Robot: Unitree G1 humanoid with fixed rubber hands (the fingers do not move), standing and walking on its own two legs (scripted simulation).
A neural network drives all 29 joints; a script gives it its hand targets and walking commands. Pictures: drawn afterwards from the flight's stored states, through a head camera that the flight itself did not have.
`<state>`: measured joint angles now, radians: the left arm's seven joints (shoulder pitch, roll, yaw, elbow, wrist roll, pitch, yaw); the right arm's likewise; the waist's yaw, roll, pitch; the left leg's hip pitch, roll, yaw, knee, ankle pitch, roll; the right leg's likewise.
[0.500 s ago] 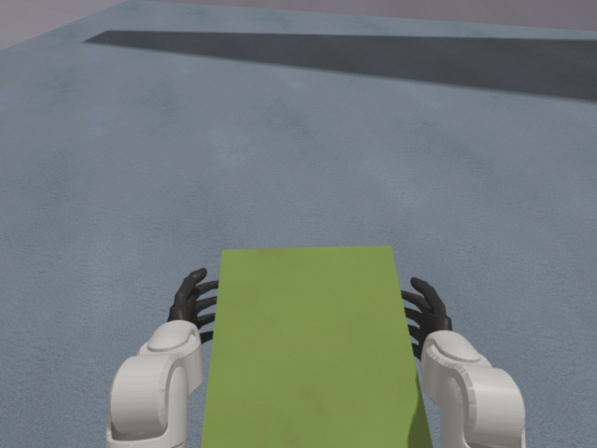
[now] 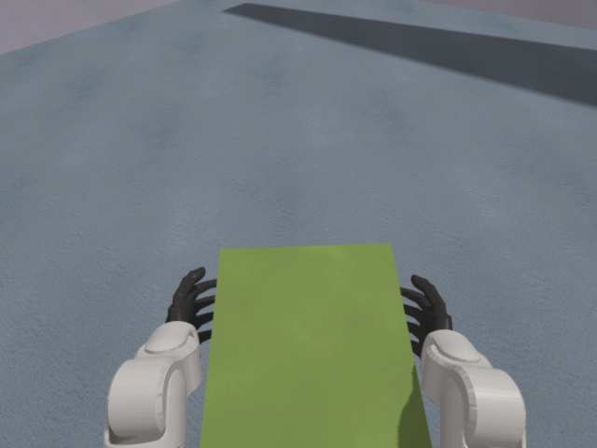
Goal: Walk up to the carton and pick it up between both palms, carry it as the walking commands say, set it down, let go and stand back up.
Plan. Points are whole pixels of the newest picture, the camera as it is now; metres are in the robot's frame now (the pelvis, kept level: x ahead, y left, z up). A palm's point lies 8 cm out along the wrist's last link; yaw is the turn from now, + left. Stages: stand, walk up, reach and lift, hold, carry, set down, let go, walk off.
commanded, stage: carry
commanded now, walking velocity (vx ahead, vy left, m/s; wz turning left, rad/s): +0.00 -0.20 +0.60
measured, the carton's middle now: (308, 364) +0.25 +0.00 +0.01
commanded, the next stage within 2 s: none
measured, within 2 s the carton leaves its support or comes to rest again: neither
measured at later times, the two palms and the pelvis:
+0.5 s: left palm (169, 444) +0.14 +0.13 +0.09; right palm (441, 363) +0.22 -0.15 +0.08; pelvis -0.06 -0.09 +0.00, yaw +18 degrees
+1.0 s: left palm out of the picture +0.05 +0.09 +0.09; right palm (448, 383) +0.20 -0.15 +0.07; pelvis -0.09 -0.17 +0.00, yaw +33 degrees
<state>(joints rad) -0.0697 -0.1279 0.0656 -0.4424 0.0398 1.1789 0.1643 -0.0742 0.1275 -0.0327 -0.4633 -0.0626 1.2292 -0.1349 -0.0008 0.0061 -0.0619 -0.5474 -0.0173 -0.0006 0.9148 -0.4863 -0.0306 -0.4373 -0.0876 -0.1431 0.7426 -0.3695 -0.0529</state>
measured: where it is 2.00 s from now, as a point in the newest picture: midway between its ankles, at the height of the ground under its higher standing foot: outside the picture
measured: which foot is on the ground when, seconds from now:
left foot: up 0.00-0.14, down 0.16-0.38, up 0.40-0.64, down 0.66-0.92, up 0.94-1.00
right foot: down 0.00-0.16, up 0.18-0.34, down 0.36-0.68, up 0.70-0.88, down 0.90-1.00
